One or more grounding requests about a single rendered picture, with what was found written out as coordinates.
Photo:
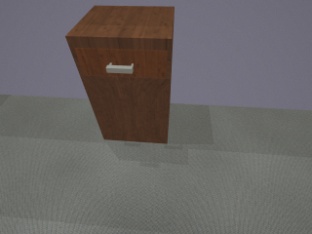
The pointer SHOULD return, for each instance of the handle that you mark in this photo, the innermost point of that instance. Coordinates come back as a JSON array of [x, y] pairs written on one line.
[[125, 69]]

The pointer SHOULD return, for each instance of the drawer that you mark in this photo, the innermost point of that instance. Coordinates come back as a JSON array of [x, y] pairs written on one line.
[[147, 63]]

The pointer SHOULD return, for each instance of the cabinet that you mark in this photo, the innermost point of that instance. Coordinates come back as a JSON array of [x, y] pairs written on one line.
[[128, 108]]

